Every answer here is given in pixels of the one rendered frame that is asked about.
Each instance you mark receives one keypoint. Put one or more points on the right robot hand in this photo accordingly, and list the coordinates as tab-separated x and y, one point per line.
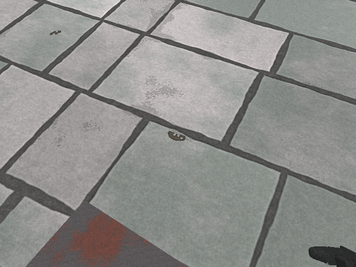
341	257

